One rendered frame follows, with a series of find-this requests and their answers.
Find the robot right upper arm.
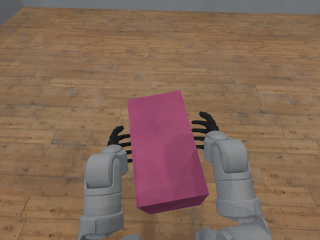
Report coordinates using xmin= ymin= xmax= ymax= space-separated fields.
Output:
xmin=215 ymin=223 xmax=271 ymax=240

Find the carton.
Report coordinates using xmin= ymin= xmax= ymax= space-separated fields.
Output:
xmin=127 ymin=90 xmax=209 ymax=214

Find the left robot forearm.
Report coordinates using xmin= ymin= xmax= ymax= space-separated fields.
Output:
xmin=77 ymin=144 xmax=129 ymax=240

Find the right robot hand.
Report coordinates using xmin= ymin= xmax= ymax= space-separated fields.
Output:
xmin=191 ymin=111 xmax=219 ymax=150

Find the left robot hand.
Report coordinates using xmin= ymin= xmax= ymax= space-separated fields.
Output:
xmin=107 ymin=125 xmax=133 ymax=163

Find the right robot thigh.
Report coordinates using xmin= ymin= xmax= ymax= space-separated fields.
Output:
xmin=194 ymin=228 xmax=219 ymax=240

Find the right robot forearm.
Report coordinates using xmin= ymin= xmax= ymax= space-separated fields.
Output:
xmin=204 ymin=130 xmax=273 ymax=240

